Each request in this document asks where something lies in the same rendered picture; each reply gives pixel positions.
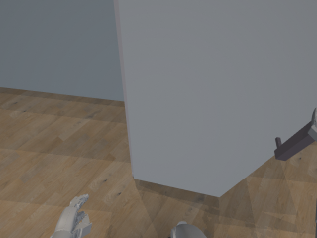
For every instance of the robot left hand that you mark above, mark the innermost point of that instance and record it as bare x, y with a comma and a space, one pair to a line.
70, 218

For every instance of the robot right hand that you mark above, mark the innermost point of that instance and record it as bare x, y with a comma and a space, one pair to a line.
313, 129

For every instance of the fridge door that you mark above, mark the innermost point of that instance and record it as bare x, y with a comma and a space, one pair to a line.
210, 84

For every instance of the robot right thigh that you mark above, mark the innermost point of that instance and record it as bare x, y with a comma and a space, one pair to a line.
186, 231

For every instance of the robot right shin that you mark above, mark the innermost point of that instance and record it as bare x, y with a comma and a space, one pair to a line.
181, 222

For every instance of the handle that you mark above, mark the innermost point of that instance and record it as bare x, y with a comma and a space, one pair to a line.
294, 144

